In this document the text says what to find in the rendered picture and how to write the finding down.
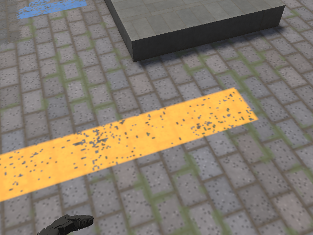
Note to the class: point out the left robot hand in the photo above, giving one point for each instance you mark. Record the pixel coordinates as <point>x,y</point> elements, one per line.
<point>67,224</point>

